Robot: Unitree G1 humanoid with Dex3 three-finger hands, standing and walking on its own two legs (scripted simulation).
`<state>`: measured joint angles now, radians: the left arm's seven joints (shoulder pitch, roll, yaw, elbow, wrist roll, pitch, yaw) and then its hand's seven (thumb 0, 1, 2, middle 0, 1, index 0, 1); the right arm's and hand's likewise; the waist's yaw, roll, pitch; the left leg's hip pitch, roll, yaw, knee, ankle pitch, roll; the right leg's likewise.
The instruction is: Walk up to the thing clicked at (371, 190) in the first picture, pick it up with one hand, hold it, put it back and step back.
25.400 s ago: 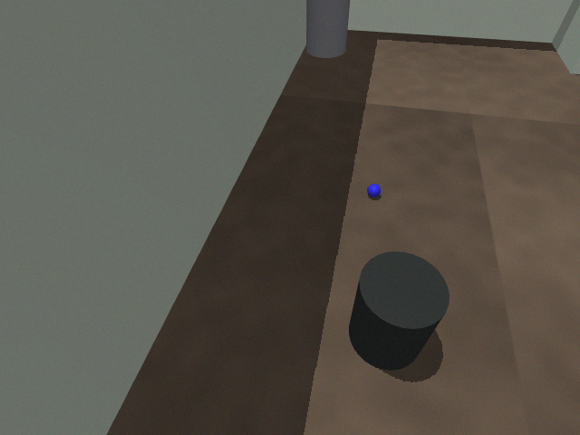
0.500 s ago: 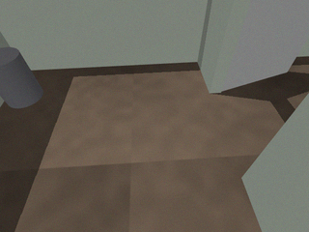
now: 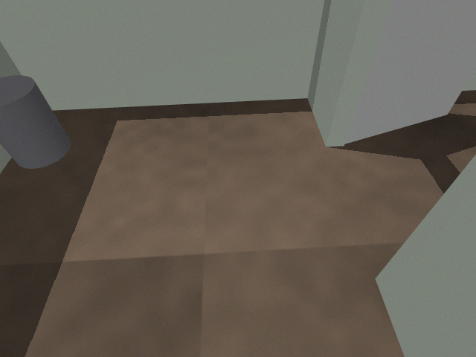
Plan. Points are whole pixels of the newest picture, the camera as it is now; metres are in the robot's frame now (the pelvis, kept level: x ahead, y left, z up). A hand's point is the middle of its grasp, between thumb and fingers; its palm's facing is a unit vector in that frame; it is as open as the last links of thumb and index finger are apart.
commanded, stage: stand
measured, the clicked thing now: out of the picture -0.20 +0.72 -0.75
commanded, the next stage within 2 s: walk up in 1.92 s
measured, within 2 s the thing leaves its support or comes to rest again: neither
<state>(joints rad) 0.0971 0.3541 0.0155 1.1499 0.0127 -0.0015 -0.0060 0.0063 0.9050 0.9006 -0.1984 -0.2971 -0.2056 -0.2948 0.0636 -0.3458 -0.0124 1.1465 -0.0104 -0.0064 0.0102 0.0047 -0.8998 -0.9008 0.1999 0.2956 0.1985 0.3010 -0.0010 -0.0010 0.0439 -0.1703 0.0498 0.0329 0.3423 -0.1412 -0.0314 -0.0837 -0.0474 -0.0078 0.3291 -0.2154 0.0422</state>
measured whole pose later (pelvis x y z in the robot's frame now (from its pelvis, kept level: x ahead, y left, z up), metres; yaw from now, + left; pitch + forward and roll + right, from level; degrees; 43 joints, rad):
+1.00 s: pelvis +0.02 +0.00 +0.00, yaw +0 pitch -2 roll +0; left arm 0.11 0.36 0.01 1.13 0.01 0.00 0.00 0.01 0.90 0.90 -0.20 -0.30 -0.21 -0.29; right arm 0.07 -0.35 -0.01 1.14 -0.01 -0.01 0.01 0.00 -0.90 -0.90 0.20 0.30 0.20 0.30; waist 0.00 0.00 0.04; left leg -0.15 0.05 0.03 0.33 -0.16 -0.03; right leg -0.05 -0.05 -0.01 0.31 -0.23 0.04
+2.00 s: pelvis +0.02 +0.00 +0.00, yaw +0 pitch -1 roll +1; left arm 0.17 0.38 0.04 1.08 0.03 -0.01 -0.04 0.01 0.90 0.90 -0.20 -0.30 -0.21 -0.29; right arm 0.15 -0.35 -0.05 1.09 -0.03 -0.02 0.04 0.00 -0.90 -0.90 0.20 0.30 0.20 0.30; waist 0.01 -0.02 0.02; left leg -0.19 0.04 0.04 0.43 -0.29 0.01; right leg -0.13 -0.06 -0.01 0.49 -0.44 -0.01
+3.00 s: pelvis +0.43 -0.06 -0.03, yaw +1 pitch -2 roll +0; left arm 0.25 0.43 0.08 0.88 0.02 -0.09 -0.06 0.01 0.91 0.90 -0.20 -0.30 -0.21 -0.29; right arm 0.34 -0.44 -0.07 0.88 -0.01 -0.03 0.05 0.01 -0.90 -0.90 0.20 0.30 0.20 0.30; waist -0.01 0.05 0.06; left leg -0.19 0.06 0.02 0.88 -0.49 0.03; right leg -0.39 -0.05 -0.07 0.65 -0.21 -0.02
